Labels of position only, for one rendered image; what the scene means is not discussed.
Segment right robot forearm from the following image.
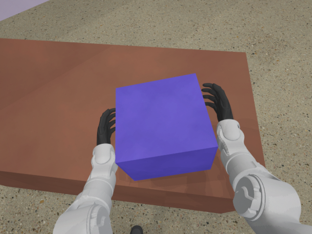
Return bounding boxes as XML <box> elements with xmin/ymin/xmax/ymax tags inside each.
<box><xmin>216</xmin><ymin>119</ymin><xmax>281</xmax><ymax>192</ymax></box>

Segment pedestal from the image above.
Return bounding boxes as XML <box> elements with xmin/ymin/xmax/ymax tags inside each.
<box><xmin>0</xmin><ymin>38</ymin><xmax>266</xmax><ymax>214</ymax></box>

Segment robot left hand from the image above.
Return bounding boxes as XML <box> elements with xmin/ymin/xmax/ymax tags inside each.
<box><xmin>97</xmin><ymin>108</ymin><xmax>116</xmax><ymax>146</ymax></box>

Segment robot right hand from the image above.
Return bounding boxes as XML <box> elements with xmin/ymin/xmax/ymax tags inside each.
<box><xmin>201</xmin><ymin>83</ymin><xmax>234</xmax><ymax>122</ymax></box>

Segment right robot upper arm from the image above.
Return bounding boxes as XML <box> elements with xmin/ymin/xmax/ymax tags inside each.
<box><xmin>233</xmin><ymin>175</ymin><xmax>312</xmax><ymax>234</ymax></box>

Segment carton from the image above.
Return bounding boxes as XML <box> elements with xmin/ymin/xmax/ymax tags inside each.
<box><xmin>115</xmin><ymin>73</ymin><xmax>218</xmax><ymax>181</ymax></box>

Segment left robot forearm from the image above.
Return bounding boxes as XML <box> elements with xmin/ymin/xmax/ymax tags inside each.
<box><xmin>53</xmin><ymin>143</ymin><xmax>118</xmax><ymax>234</ymax></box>

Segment left robot upper arm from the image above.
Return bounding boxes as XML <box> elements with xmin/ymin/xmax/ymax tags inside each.
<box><xmin>54</xmin><ymin>204</ymin><xmax>113</xmax><ymax>234</ymax></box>

